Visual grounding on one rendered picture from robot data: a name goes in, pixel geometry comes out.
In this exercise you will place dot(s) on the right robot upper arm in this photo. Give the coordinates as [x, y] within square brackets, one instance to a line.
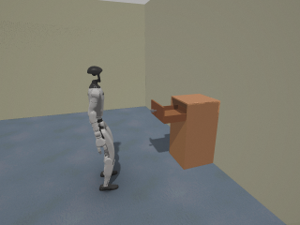
[94, 96]

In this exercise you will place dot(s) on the drawer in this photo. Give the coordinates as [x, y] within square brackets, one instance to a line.
[169, 114]

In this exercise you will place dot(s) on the right robot thigh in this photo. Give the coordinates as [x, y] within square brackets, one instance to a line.
[109, 143]

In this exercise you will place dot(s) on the right robot hand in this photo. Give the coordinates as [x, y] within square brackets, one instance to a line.
[101, 143]

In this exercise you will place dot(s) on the cabinet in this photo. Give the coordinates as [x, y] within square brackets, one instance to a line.
[193, 142]

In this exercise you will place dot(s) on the right robot foot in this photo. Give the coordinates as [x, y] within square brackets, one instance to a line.
[109, 187]

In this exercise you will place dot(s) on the right robot forearm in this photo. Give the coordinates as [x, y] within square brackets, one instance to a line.
[94, 122]

